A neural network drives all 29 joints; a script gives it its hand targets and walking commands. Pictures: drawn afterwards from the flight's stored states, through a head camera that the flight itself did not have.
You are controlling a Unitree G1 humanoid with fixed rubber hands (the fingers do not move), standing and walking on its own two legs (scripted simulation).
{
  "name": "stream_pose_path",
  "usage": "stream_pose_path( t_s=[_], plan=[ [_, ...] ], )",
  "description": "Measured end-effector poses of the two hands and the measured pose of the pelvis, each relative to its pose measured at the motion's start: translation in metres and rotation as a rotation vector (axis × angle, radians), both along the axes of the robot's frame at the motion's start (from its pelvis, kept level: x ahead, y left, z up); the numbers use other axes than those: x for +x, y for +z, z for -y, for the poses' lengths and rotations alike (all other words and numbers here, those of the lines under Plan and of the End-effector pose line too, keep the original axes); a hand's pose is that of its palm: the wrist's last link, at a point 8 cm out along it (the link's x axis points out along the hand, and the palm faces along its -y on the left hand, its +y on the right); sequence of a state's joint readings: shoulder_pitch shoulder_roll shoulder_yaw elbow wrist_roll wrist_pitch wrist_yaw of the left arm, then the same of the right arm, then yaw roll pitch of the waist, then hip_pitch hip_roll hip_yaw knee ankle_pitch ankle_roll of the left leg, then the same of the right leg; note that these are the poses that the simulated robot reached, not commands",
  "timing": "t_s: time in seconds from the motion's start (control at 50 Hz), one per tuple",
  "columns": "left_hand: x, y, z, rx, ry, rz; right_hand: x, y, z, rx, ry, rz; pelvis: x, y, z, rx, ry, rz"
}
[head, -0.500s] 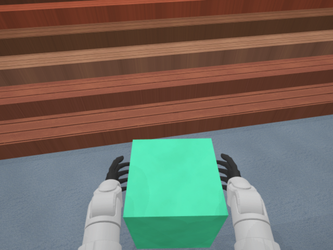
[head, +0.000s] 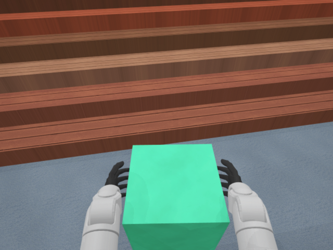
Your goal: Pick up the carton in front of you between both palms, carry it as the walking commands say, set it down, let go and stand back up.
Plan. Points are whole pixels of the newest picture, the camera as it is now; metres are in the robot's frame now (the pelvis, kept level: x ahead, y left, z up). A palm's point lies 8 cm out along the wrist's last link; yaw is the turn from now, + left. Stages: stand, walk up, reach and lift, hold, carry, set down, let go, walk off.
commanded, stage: reach and lift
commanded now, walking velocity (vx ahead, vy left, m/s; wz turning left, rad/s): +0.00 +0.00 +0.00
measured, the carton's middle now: (172, 202) +0.29 +0.00 -0.04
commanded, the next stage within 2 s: hold in 0.04 s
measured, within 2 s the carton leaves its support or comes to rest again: neither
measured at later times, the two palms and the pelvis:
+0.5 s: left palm (110, 190) +0.28 +0.15 +0.05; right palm (237, 188) +0.28 -0.15 +0.05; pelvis -0.01 +0.00 +0.00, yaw +0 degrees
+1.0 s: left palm (110, 179) +0.30 +0.15 +0.06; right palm (233, 176) +0.30 -0.15 +0.06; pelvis +0.01 +0.00 -0.01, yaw +1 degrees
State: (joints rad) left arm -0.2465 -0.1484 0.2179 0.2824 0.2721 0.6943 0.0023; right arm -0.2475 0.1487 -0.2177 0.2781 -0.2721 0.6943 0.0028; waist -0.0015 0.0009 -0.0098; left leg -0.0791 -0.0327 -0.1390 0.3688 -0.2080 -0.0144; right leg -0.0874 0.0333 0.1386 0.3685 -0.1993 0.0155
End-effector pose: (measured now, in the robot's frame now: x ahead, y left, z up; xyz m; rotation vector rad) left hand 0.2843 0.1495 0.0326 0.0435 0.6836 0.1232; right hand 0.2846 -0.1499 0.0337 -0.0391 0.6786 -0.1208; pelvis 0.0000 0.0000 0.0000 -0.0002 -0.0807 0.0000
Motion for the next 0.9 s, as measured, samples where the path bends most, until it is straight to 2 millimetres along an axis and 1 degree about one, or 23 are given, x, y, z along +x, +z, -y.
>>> stream_pose_path(
  t_s=[0.08, 0.22, 0.4, 0.56, 0.8, 0.9],
  plan=[
    [-0.001, 0.003, 0.000, -0.002, 0.002, 0.006, -0.001, 0.003, 0.000, 0.002, -0.002, 0.006, -0.001, 0.000, 0.000, 0.000, 0.000, 0.006],
    [-0.005, 0.018, 0.000, -0.006, 0.006, 0.034, -0.005, 0.018, 0.000, 0.005, -0.004, 0.034, -0.004, 0.001, 0.000, 0.000, 0.000, 0.028],
    [-0.009, 0.016, 0.000, -0.011, 0.011, 0.011, -0.009, 0.016, 0.000, 0.011, -0.008, 0.011, -0.012, 0.000, 0.000, 0.001, 0.001, 0.043],
    [-0.008, 0.017, 0.000, -0.017, 0.015, 0.019, -0.008, 0.017, 0.000, 0.016, -0.012, 0.019, -0.014, -0.001, 0.000, 0.001, 0.001, 0.041],
    [-0.005, 0.017, 0.000, -0.009, 0.010, 0.017, -0.005, 0.017, 0.000, 0.008, -0.008, 0.017, -0.009, 0.000, 0.000, 0.001, 0.002, 0.039],
    [0.000, 0.018, -0.001, -0.007, 0.014, 0.031, 0.001, 0.018, 0.000, 0.012, -0.007, 0.031, -0.003, -0.004, 0.000, 0.000, 0.003, -0.032]
  ],
)
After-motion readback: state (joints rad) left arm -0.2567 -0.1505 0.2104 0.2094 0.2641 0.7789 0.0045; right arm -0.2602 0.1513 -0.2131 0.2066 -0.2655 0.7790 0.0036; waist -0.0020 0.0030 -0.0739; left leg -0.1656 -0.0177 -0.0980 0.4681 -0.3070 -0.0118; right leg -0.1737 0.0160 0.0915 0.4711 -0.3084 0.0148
